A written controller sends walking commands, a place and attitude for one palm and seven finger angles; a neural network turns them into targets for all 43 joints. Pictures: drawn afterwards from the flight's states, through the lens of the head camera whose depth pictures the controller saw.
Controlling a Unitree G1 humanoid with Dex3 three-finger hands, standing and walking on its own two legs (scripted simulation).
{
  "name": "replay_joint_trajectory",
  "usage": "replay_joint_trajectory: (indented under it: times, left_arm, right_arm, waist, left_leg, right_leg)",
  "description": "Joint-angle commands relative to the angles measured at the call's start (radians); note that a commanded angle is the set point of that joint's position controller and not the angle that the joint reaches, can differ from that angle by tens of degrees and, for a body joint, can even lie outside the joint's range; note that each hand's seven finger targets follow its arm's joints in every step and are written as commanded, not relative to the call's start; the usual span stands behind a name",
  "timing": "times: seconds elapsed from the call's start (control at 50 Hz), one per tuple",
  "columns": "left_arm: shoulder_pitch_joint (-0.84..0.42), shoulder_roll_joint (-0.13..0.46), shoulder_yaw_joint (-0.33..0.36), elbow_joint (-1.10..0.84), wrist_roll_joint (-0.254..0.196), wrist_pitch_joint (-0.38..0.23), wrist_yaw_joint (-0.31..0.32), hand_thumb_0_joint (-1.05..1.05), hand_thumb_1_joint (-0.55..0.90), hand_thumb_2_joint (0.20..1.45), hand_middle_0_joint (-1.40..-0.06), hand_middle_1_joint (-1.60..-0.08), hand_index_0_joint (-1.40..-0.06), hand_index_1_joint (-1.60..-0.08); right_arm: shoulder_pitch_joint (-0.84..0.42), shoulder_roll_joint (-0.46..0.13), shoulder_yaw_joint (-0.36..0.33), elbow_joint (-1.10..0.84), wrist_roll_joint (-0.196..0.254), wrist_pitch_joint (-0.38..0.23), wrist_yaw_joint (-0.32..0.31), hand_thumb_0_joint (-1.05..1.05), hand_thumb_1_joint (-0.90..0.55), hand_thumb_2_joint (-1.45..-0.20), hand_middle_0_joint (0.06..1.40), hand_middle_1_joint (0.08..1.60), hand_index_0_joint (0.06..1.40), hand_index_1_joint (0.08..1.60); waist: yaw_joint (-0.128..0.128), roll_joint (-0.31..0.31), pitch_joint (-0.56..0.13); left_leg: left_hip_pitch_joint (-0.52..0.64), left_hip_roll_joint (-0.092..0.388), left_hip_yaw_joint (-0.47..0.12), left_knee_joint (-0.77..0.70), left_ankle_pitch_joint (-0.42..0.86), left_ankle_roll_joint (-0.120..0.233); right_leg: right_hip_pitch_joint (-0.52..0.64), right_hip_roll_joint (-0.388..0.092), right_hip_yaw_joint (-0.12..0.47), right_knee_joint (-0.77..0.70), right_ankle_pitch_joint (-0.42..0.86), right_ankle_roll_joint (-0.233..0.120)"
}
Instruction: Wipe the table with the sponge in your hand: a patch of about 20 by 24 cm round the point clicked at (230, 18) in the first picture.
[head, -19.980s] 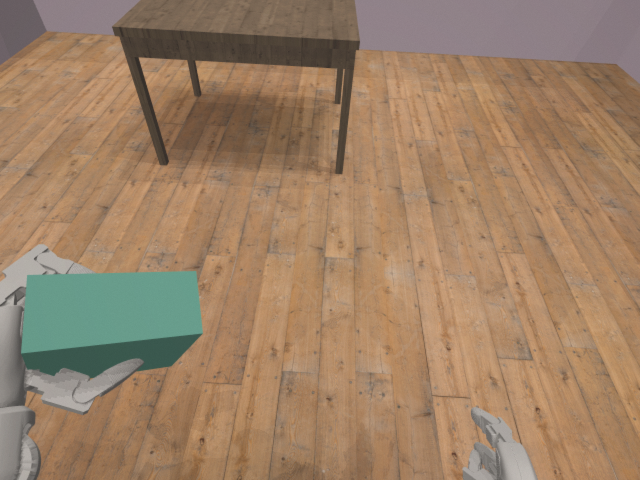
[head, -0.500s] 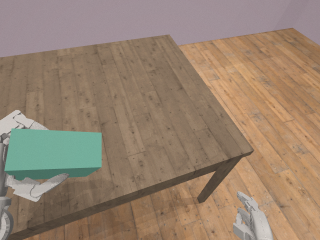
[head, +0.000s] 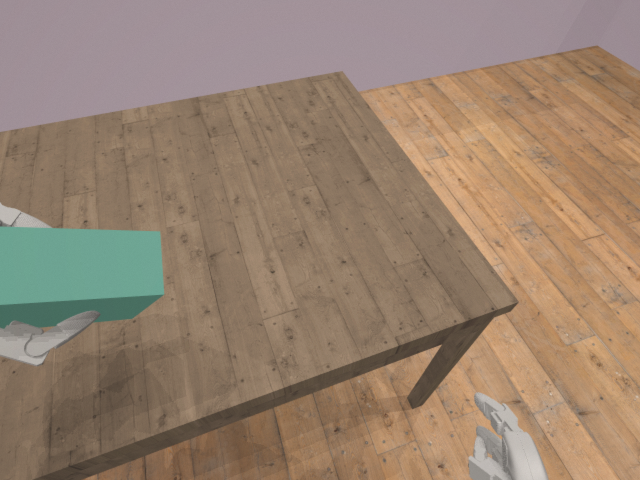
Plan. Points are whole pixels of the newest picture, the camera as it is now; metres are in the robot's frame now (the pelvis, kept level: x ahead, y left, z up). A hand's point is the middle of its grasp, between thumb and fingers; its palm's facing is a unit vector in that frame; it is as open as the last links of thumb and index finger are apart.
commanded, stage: come to a stop and stand still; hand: left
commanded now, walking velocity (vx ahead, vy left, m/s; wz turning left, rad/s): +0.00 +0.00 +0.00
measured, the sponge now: (98, 281) +0.26 +0.25 +0.15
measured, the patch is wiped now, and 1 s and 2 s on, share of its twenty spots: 0.00 0.00 0.00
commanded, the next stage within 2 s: look again from close up in 0.66 s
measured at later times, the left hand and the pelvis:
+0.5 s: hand out of the picture +0.24 +0.33 +0.16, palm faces +0.36 -0.86 -0.35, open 10.1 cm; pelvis +0.02 +0.08 +0.00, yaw +1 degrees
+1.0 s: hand out of the picture +0.21 +0.31 +0.15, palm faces +0.38 -0.84 -0.38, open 10.1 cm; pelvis +0.00 +0.06 +0.00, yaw +1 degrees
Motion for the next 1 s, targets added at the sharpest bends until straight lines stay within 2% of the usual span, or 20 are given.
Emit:
replay_joint_trajectory:
  times: [0.0, 0.04, 0.06, 0.08, 0.1, 0.12, 0.2, 0.28, 0.32, 0.4, 0.42, 0.5, 0.52, 0.6, 0.62, 0.7, 0.78, 0.82, 0.88, 0.98]
  left_arm:
    - [0.166, 0.054, -0.048, -0.267, 0.001, -0.075, 0.008, 0.000, 0.100, 1.300, -1.200, -1.600, -1.200, -1.600]
    - [0.114, 0.119, 0.014, -0.284, 0.003, -0.075, 0.018, 0.000, 0.100, 1.300, -1.200, -1.600, -1.200, -1.600]
    - [0.088, 0.134, 0.037, -0.295, -0.001, -0.075, 0.020, 0.000, 0.100, 1.300, -1.200, -1.600, -1.200, -1.600]
    - [0.064, 0.149, 0.056, -0.302, -0.002, -0.075, 0.024, 0.000, 0.100, 1.300, -1.200, -1.600, -1.200, -1.600]
    - [0.003, 0.212, 0.113, -0.369, 0.000, -0.083, 0.031, 0.000, 0.100, 1.300, -1.200, -1.600, -1.200, -1.600]
    - [0.002, 0.164, 0.079, -0.346, -0.002, -0.089, 0.026, 0.000, 0.100, 1.300, -1.200, -1.600, -1.200, -1.600]
    - [-0.083, 0.149, 0.055, -0.430, 0.009, -0.090, 0.021, 0.000, 0.100, 1.300, -1.200, -1.600, -1.200, -1.600]
    - [-0.028, 0.073, -0.020, -0.423, 0.016, -0.085, 0.015, 0.000, 0.100, 1.300, -1.200, -1.600, -1.200, -1.600]
    - [0.030, 0.026, -0.053, -0.383, 0.015, -0.077, 0.008, 0.000, 0.100, 1.300, -1.200, -1.600, -1.200, -1.600]
    - [0.088, 0.058, 0.002, -0.329, 0.022, -0.051, 0.005, 0.000, 0.100, 1.300, -1.200, -1.600, -1.200, -1.600]
    - [0.077, 0.034, -0.024, -0.311, 0.018, -0.053, -0.003, 0.000, 0.100, 1.300, -1.200, -1.600, -1.200, -1.600]
    - [0.016, 0.098, 0.032, -0.398, 0.023, -0.052, 0.002, 0.000, 0.100, 1.300, -1.200, -1.600, -1.200, -1.600]
    - [0.009, 0.069, 0.001, -0.374, 0.016, -0.055, -0.001, 0.000, 0.100, 1.300, -1.200, -1.600, -1.200, -1.600]
    - [-0.032, 0.101, 0.016, -0.490, 0.024, -0.059, 0.012, 0.000, 0.100, 1.300, -1.200, -1.600, -1.200, -1.600]
    - [-0.011, 0.070, -0.012, -0.458, 0.019, -0.060, 0.011, 0.000, 0.100, 1.300, -1.200, -1.600, -1.200, -1.600]
    - [0.077, 0.084, 0.026, -0.460, 0.022, -0.059, 0.023, 0.000, 0.100, 1.300, -1.200, -1.600, -1.200, -1.600]
    - [0.120, 0.067, 0.031, -0.380, 0.011, -0.054, 0.022, 0.000, 0.100, 1.300, -1.200, -1.600, -1.200, -1.600]
    - [0.137, 0.034, 0.007, -0.329, 0.005, -0.052, 0.019, 0.000, 0.100, 1.300, -1.200, -1.600, -1.200, -1.600]
    - [0.115, 0.053, 0.015, -0.330, 0.005, -0.048, 0.020, 0.000, 0.100, 1.300, -1.200, -1.600, -1.200, -1.600]
    - [0.050, 0.054, -0.011, -0.362, 0.015, -0.047, 0.026, 0.000, 0.100, 1.300, -1.200, -1.600, -1.200, -1.600]
  right_arm:
    - [-0.098, -0.089, -0.033, -0.146, 0.018, -0.073, 0.012, 0.000, -0.900, -0.900, 0.200, 0.300, 0.200, 0.300]
    - [-0.065, -0.087, -0.038, -0.150, 0.006, -0.077, -0.003, 0.000, -0.900, -0.900, 0.200, 0.300, 0.200, 0.300]
    - [-0.063, -0.089, -0.040, -0.147, 0.005, -0.081, -0.008, 0.000, -0.900, -0.900, 0.200, 0.300, 0.200, 0.300]
    - [-0.071, -0.088, -0.040, -0.148, 0.004, -0.083, -0.017, 0.000, -0.900, -0.900, 0.200, 0.300, 0.200, 0.300]
    - [-0.107, -0.096, -0.032, -0.138, 0.003, -0.085, -0.023, 0.000, -0.900, -0.900, 0.200, 0.300, 0.200, 0.300]
    - [-0.104, -0.088, -0.027, -0.139, -0.003, -0.086, -0.032, 0.000, -0.900, -0.900, 0.200, 0.300, 0.200, 0.300]
    - [-0.115, -0.087, -0.018, -0.137, -0.003, -0.103, -0.030, 0.000, -0.900, -0.900, 0.200, 0.300, 0.200, 0.300]
    - [-0.072, -0.097, -0.031, -0.140, -0.012, -0.106, -0.015, 0.000, -0.900, -0.900, 0.200, 0.300, 0.200, 0.300]
    - [-0.072, -0.094, -0.026, -0.135, -0.015, -0.092, -0.001, 0.000, -0.900, -0.900, 0.200, 0.300, 0.200, 0.300]
    - [-0.084, -0.096, -0.039, -0.149, -0.008, -0.054, 0.009, 0.000, -0.900, -0.900, 0.200, 0.300, 0.200, 0.300]
    - [-0.067, -0.096, -0.036, -0.149, -0.017, -0.038, 0.008, 0.000, -0.900, -0.900, 0.200, 0.300, 0.200, 0.300]
    - [-0.096, -0.092, -0.035, -0.176, -0.015, -0.024, 0.004, 0.000, -0.900, -0.900, 0.200, 0.300, 0.200, 0.300]
    - [-0.087, -0.091, -0.029, -0.172, -0.022, -0.017, 0.002, 0.000, -0.900, -0.900, 0.200, 0.300, 0.200, 0.300]
    - [-0.118, -0.095, -0.029, -0.184, -0.016, -0.031, 0.001, 0.000, -0.900, -0.900, 0.200, 0.300, 0.200, 0.300]
    - [-0.105, -0.094, -0.026, -0.177, -0.022, -0.028, 0.000, 0.000, -0.900, -0.900, 0.200, 0.300, 0.200, 0.300]
    - [-0.108, -0.096, -0.034, -0.174, -0.012, -0.034, 0.000, 0.000, -0.900, -0.900, 0.200, 0.300, 0.200, 0.300]
    - [-0.080, -0.102, -0.043, -0.172, -0.013, -0.016, -0.011, 0.000, -0.900, -0.900, 0.200, 0.300, 0.200, 0.300]
    - [-0.088, -0.100, -0.031, -0.165, -0.012, -0.008, -0.015, 0.000, -0.900, -0.900, 0.200, 0.300, 0.200, 0.300]
    - [-0.084, -0.105, -0.042, -0.168, -0.008, -0.013, -0.025, 0.000, -0.900, -0.900, 0.200, 0.300, 0.200, 0.300]
    - [-0.097, -0.107, -0.036, -0.164, -0.009, -0.027, -0.036, 0.000, -0.900, -0.900, 0.200, 0.300, 0.200, 0.300]
  waist:
    - [0.026, -0.041, -0.173]
    - [0.022, -0.238, -0.164]
    - [0.017, -0.275, -0.171]
    - [0.012, -0.248, -0.166]
    - [0.006, -0.151, -0.163]
    - [0.002, -0.061, -0.169]
    - [0.003, 0.208, -0.222]
    - [0.005, 0.143, -0.235]
    - [0.000, 0.103, -0.215]
    - [0.002, 0.098, -0.149]
    - [-0.004, 0.101, -0.134]
    - [0.000, 0.124, -0.149]
    - [-0.004, 0.110, -0.150]
    - [-0.003, 0.153, -0.208]
    - [-0.007, 0.140, -0.208]
    - [-0.003, 0.149, -0.227]
    - [-0.007, 0.068, -0.213]
    - [-0.010, 0.037, -0.181]
    - [-0.011, 0.020, -0.177]
    - [-0.008, 0.035, -0.151]
  left_leg:
    - [-0.093, 0.004, -0.017, -0.037, -0.033, 0.058]
    - [-0.084, -0.012, -0.044, -0.008, -0.018, 0.049]
    - [-0.056, -0.012, -0.054, 0.001, 0.008, 0.046]
    - [-0.022, -0.011, -0.064, -0.001, 0.032, 0.044]
    - [0.018, -0.003, -0.076, -0.023, 0.062, 0.044]
    - [0.010, 0.007, -0.089, -0.052, 0.087, 0.047]
    - [0.008, 0.048, -0.113, -0.087, 0.260, 0.030]
    - [0.000, 0.069, -0.129, -0.065, 0.465, -0.011]
    - [0.025, 0.086, -0.129, -0.086, 0.556, -0.035]
    - [0.019, 0.124, -0.120, -0.133, 0.631, -0.068]
    - [0.003, 0.130, -0.139, -0.146, 0.637, -0.078]
    - [0.069, 0.129, -0.111, -0.129, 0.684, -0.089]
    - [0.056, 0.127, -0.127, -0.120, 0.666, -0.088]
    - [0.094, 0.100, -0.117, -0.085, 0.661, -0.112]
    - [0.081, 0.099, -0.126, -0.089, 0.638, -0.107]
    - [0.061, 0.085, -0.112, -0.082, 0.551, -0.102]
    - [-0.041, 0.074, -0.122, -0.068, 0.423, -0.081]
    - [-0.058, 0.059, -0.116, -0.094, 0.325, -0.071]
    - [-0.085, 0.054, -0.118, -0.099, 0.210, -0.035]
    - [-0.108, 0.045, -0.122, -0.123, 0.048, 0.016]
  right_leg:
    - [0.185, -0.174, 0.204, -0.086, -0.141, 0.079]
    - [0.156, -0.208, 0.222, -0.140, -0.206, 0.048]
    - [0.138, -0.221, 0.232, -0.142, -0.194, 0.027]
    - [0.104, -0.223, 0.232, -0.137, -0.182, 0.011]
    - [0.067, -0.206, 0.222, -0.112, -0.156, 0.003]
    - [0.092, -0.195, 0.192, -0.081, -0.122, 0.005]
    - [0.200, -0.145, 0.149, 0.066, 0.147, 0.009]
    - [0.250, -0.141, 0.103, 0.100, 0.240, 0.006]
    - [0.193, -0.123, 0.066, 0.117, 0.155, 0.013]
    - [0.116, -0.101, 0.045, 0.164, -0.010, 0.020]
    - [0.100, -0.100, 0.037, 0.168, -0.069, 0.021]
    - [0.082, -0.096, 0.030, 0.153, -0.057, 0.016]
    - [0.098, -0.102, 0.031, 0.125, -0.058, 0.015]
    - [0.162, -0.102, 0.039, 0.096, 0.071, 0.003]
    - [0.168, -0.105, 0.036, 0.089, 0.044, 0.003]
    - [0.196, -0.111, 0.053, 0.088, 0.099, 0.000]
    - [0.269, -0.136, 0.070, 0.057, 0.209, -0.003]
    - [0.229, -0.130, 0.069, 0.044, 0.162, 0.003]
    - [0.239, -0.146, 0.106, 0.025, 0.158, 0.004]
    - [0.211, -0.148, 0.138, -0.016, 0.029, 0.013]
